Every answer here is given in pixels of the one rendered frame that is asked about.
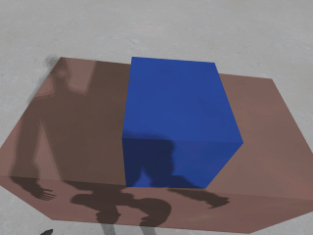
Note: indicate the carton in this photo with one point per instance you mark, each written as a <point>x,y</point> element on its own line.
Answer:
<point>179,129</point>

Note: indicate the pedestal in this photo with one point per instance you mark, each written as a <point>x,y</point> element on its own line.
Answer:
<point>64,157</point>

